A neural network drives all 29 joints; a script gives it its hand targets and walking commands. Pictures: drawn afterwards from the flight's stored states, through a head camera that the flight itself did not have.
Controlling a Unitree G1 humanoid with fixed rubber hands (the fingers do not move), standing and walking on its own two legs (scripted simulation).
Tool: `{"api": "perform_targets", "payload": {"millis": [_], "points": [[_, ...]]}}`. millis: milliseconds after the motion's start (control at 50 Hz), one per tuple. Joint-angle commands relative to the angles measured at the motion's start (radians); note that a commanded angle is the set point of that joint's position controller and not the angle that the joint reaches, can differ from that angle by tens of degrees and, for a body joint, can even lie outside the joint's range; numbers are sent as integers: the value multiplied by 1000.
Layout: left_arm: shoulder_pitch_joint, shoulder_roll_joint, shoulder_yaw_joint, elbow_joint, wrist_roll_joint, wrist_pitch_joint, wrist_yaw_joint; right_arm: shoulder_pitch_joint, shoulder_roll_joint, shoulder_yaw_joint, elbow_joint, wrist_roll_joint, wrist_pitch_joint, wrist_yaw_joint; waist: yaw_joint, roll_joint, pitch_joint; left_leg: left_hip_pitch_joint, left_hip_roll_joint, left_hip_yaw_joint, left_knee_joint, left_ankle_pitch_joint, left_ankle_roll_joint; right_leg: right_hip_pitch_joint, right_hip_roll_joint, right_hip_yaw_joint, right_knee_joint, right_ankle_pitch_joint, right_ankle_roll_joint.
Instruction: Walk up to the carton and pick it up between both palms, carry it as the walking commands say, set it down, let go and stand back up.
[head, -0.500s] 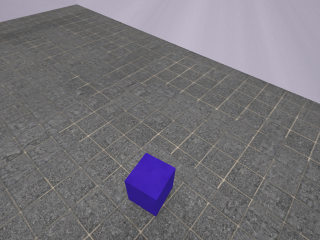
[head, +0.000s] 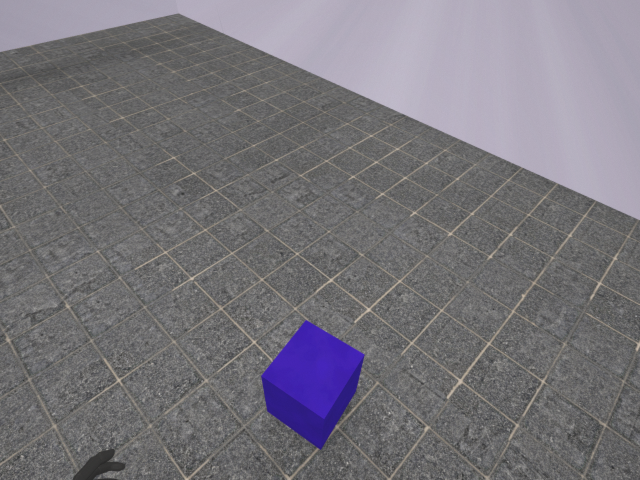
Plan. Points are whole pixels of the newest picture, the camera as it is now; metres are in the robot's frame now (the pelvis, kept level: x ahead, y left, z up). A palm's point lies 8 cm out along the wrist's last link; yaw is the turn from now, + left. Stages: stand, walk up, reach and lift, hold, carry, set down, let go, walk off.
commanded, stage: walk up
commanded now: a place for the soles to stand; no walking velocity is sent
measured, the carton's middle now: (313, 384) +0.54 +0.01 -0.64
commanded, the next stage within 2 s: none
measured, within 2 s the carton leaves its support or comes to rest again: neither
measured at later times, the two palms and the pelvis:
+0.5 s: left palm out of the picture +0.09 +0.32 -0.10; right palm out of the picture +0.13 -0.29 -0.10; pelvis +0.01 +0.01 +0.01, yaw +2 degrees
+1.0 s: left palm out of the picture +0.19 +0.50 -0.08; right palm out of the picture +0.13 -0.20 -0.11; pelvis +0.08 +0.14 -0.02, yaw -11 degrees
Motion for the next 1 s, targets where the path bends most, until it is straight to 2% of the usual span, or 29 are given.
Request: {"api": "perform_targets", "payload": {"millis": [0,60,100,160,240,340,400,440,460,480,500,520,560,580,600,620,700,720,740,760,780,800,820,840,880,920,940,960,980], "points": [[-55,172,27,-6,0,-11,4,-80,-181,-29,-24,0,-14,-6,25,17,-56,-6,111,-113,-164,146,75,95,-95,97,-149,88,-32],[-77,183,24,16,2,-9,2,-82,-183,-25,-3,-1,-11,-5,10,40,-41,-10,91,-96,-186,89,52,112,-109,113,-201,70,-29],[-77,176,25,27,3,-6,1,-99,-184,-23,8,-3,-8,-2,15,57,-47,18,100,-113,-212,110,62,128,-106,100,-217,69,-23],[-65,172,24,44,3,-7,2,-118,-178,-22,18,1,-5,-1,25,17,-50,29,103,-125,-226,105,57,134,-105,80,-241,49,-12],[-73,165,19,58,2,-5,3,-107,-176,-26,36,-6,-3,-1,10,46,-76,75,98,-105,-241,160,47,156,-110,73,-242,99,-11],[-64,174,22,63,9,-7,5,-109,-170,-26,36,-4,2,-3,14,-5,-65,72,95,-116,-238,208,49,171,-122,75,-251,149,-10],[-59,170,29,64,5,-4,5,-109,-167,-26,40,-4,7,-3,17,7,-38,46,85,-112,-236,164,49,163,-120,67,-266,80,-8],[-47,169,23,63,1,-6,5,-123,-166,-26,42,-4,4,-2,10,9,-71,92,87,-107,-238,202,41,165,-122,66,-266,127,-9],[218,343,95,48,-4,-22,36,-161,-301,-127,-110,-83,42,44,54,61,-56,-16,13,56,24,-96,55,224,-174,201,-262,-65,-70],[317,384,116,54,8,-31,55,-180,-253,-117,-159,-97,66,60,89,-8,-7,-293,-21,20,197,-213,55,331,-293,414,-296,-130,-149],[311,412,137,22,18,-35,70,-169,-223,-112,-196,-104,85,77,70,-26,-6,-442,20,-118,347,-238,61,361,-399,548,-318,-181,-224],[261,395,141,-17,15,-47,80,-154,-209,-112,-198,-89,93,90,44,-37,0,-458,60,-156,401,-199,41,332,-433,536,-303,-131,-256],[194,364,138,-60,18,-61,90,-180,-188,-123,-235,-66,99,114,7,-91,32,-414,94,-171,392,-169,27,228,-368,445,-301,-101,-250],[226,342,132,-68,25,-64,92,-170,-192,-133,-249,-60,103,123,9,-85,32,-379,78,-132,376,-150,16,197,-317,352,-280,-20,-219],[243,349,135,-76,31,-68,94,-172,-177,-139,-270,-64,108,130,6,-112,15,-325,67,-100,383,-151,7,150,-284,310,-251,45,-206],[250,369,142,-96,35,-67,92,-153,-185,-146,-290,-64,112,136,12,-154,-7,-288,63,-86,352,-184,5,117,-276,292,-224,40,-196],[285,375,145,-132,41,-62,96,-147,-190,-174,-333,-72,115,145,14,-156,-41,-152,17,-12,243,-175,16,-33,-237,275,-137,-14,-191],[273,389,148,-141,41,-56,97,-121,-213,-184,-336,-73,115,143,0,-162,-24,-101,12,11,198,-128,17,-85,-210,239,-78,-33,-169],[227,363,143,-158,44,-54,99,-38,-224,-193,-329,-74,111,136,-55,-136,-52,26,-16,45,134,-102,36,-159,-158,201,1,-44,-140],[226,318,128,-187,47,-53,105,64,-259,-208,-294,-78,106,128,-98,-2,-104,190,-32,21,75,-147,60,-312,-89,139,170,-128,-106],[196,237,103,-221,39,-49,112,143,-357,-231,-294,-95,105,109,-174,304,-62,228,210,-307,-204,-410,133,-519,80,-13,493,-280,-46],[211,248,100,-222,33,-40,123,55,-377,-224,-351,-82,93,103,-127,303,-47,111,336,-447,-321,-495,207,-543,59,40,598,-368,-19],[248,300,110,-212,31,-38,123,-12,-383,-223,-369,-79,88,98,-86,204,9,25,355,-448,-309,-513,241,-516,21,64,661,-337,-22],[273,312,107,-190,20,-41,115,-10,-343,-215,-368,-83,86,93,-85,172,2,13,329,-377,-251,-358,275,-466,-21,57,641,-279,-28],[399,331,125,-132,-5,-51,108,-55,-290,-198,-403,-86,91,78,-17,205,35,-90,267,-198,-133,-194,247,-317,-58,-3,447,-202,-18],[495,319,129,-97,-8,-60,105,-97,-267,-177,-427,-86,102,81,21,248,22,-208,236,-100,-40,-99,243,-77,-11,-45,225,-144,-28],[571,309,141,-79,-1,-66,109,-121,-249,-161,-435,-79,107,80,76,187,-2,-322,210,-71,106,-64,224,118,-5,9,97,-45,-30],[589,322,148,-73,10,-69,119,-69,-177,-144,-426,-77,108,78,88,66,-26,-391,152,-12,251,-101,166,245,-27,101,33,-87,-24],[596,429,176,-114,31,-74,135,-65,-152,-136,-454,-69,103,75,114,-190,2,-559,32,33,500,-198,86,261,-257,504,-169,-186,-109]]}}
